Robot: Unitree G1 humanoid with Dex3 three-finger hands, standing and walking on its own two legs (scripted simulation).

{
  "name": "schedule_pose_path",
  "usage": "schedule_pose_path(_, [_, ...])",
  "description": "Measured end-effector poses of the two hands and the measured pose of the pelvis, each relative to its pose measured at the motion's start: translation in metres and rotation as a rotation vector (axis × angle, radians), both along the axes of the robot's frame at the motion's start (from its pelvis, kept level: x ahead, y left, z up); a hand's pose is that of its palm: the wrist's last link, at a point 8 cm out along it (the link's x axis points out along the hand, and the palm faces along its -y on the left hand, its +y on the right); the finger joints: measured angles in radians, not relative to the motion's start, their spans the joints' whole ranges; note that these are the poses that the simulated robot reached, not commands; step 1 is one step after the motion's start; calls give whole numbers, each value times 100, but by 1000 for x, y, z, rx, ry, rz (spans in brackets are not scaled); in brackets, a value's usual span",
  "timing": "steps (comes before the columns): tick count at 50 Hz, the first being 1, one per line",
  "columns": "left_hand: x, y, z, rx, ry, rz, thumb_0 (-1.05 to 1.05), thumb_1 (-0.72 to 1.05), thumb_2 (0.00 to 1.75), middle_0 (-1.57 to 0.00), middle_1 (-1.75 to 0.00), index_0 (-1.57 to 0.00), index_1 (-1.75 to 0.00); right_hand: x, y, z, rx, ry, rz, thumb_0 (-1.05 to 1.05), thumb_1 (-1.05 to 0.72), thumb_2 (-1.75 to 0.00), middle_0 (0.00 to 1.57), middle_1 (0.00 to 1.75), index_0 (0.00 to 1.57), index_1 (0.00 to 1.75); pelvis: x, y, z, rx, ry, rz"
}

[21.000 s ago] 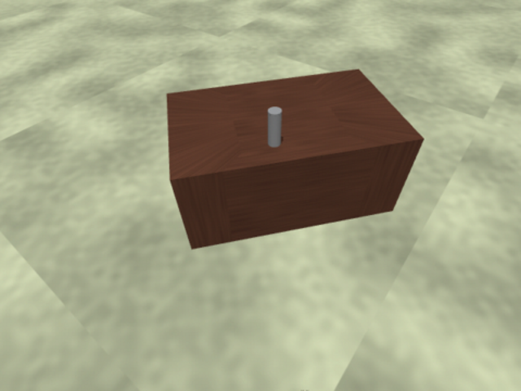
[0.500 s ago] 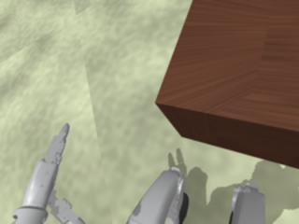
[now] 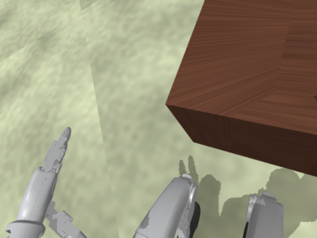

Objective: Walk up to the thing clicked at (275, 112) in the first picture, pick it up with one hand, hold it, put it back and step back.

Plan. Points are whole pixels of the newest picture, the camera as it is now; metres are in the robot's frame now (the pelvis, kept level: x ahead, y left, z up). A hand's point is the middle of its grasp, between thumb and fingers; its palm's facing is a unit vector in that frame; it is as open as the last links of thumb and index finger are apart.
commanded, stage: open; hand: right
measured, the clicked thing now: out of the picture +0.52 -0.27 -0.03
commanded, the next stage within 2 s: withdraw in 0.08 s
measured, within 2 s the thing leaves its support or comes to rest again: neither
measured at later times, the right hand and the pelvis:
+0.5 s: hand out of the picture +0.53 -0.29 +0.01, palm faces +0.33 +0.94 -0.01, open 15.1 cm; pelvis +0.01 +0.00 +0.02, yaw +0 degrees
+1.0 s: hand out of the picture +0.47 -0.39 +0.13, palm faces +0.48 +0.84 -0.25, open 17.0 cm; pelvis +0.04 -0.02 +0.12, yaw -3 degrees
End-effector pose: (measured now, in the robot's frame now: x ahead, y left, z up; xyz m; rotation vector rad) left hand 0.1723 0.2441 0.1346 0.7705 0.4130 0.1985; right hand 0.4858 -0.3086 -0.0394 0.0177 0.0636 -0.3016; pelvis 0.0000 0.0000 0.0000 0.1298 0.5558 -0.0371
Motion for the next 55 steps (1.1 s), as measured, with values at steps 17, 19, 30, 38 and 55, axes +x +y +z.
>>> schedule_pose_path(17, [3, 5, 3, 16, 1, 8, 0, -55, 7, -7, -5, -7, -6, 2, -3, 3, -11, -5, -3, -1, 32, -27, 46, 37, 46, 37, 3, 0, 1, -2, -2, 3])
schedule_pose_path(19, [3, 8, 6, 22, 0, 15, 0, -55, 6, -7, -5, -6, -6, 3, -7, 10, -12, -18, -15, -1, 32, -27, 41, 35, 42, 35, 3, 0, 4, -2, -5, 4])
schedule_pose_path(30, [-8, 8, -16, -133, 92, 118, 0, -55, 6, -6, -5, -6, -6, 8, -50, 92, -54, -53, -47, -1, 39, -16, 20, 19, 20, 18, 10, -2, 33, 3, -32, -9])
schedule_pose_path(38, [5, 1, -11, -221, 120, 132, -1, -56, 6, -7, -5, -7, -6, 0, -74, 135, -84, 73, -30, -1, 44, -9, 10, 9, 10, 9, 19, -10, 64, -6, -66, -15])
schedule_pose_path(55, [41, -48, -8, -438, 277, 65, 0, 9, 43, -12, -16, -12, -16, -74, -125, 216, -188, 336, -259, -1, 46, -8, 6, 6, 6, 6, 44, -23, 137, -44, -213, -44])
